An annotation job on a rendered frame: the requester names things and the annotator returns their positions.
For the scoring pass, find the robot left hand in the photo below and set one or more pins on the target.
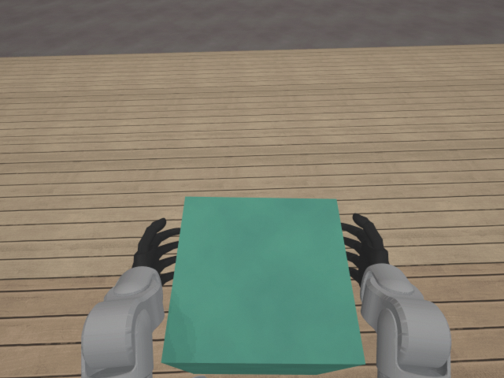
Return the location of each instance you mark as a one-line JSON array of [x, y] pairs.
[[149, 251]]

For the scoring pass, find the left robot forearm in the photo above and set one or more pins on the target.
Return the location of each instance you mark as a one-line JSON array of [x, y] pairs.
[[116, 340]]

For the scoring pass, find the robot right hand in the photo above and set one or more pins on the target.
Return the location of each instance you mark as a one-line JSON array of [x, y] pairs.
[[370, 247]]

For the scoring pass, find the carton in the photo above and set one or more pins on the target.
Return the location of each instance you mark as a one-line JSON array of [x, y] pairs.
[[261, 286]]

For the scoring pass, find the right robot forearm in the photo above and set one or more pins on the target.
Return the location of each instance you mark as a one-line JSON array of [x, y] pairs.
[[413, 336]]

